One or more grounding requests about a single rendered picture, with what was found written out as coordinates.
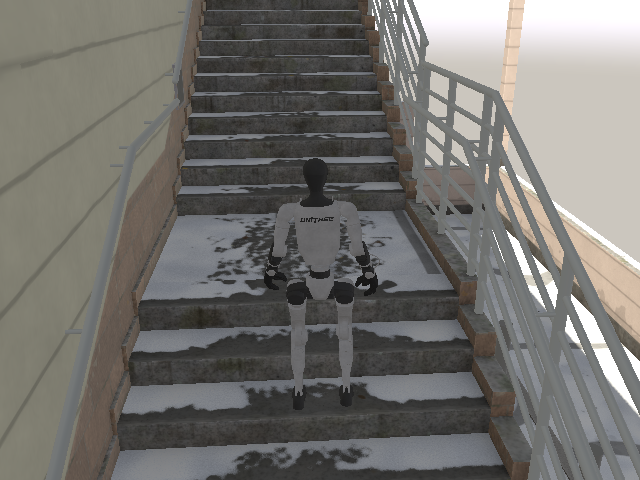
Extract stairs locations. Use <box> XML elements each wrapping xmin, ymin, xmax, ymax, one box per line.
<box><xmin>176</xmin><ymin>0</ymin><xmax>406</xmax><ymax>216</ymax></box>
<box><xmin>111</xmin><ymin>297</ymin><xmax>511</xmax><ymax>480</ymax></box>

